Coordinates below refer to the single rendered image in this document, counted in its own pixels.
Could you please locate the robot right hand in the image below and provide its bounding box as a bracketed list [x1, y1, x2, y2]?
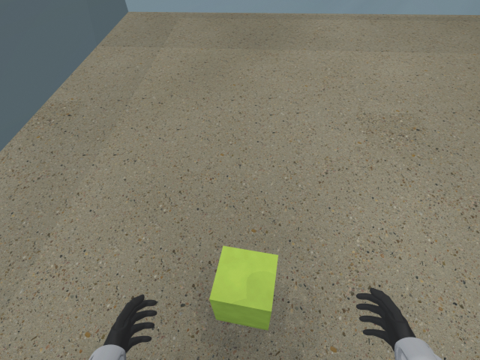
[356, 287, 416, 351]

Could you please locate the robot left forearm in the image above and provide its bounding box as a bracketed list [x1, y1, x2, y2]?
[89, 344, 126, 360]

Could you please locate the carton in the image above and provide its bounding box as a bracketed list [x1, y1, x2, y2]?
[209, 246, 278, 330]

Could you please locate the robot right forearm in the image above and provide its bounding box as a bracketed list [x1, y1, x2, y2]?
[394, 337, 442, 360]

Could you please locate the robot left hand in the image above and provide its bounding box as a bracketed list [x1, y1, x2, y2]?
[104, 295, 157, 353]

